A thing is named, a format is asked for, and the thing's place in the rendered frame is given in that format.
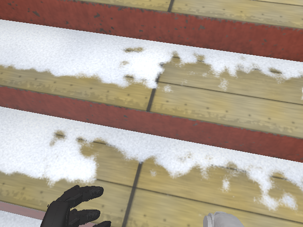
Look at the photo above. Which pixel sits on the right robot thigh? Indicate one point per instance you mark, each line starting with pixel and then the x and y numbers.
pixel 221 220

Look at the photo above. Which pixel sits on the robot left hand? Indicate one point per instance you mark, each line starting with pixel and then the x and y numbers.
pixel 58 213

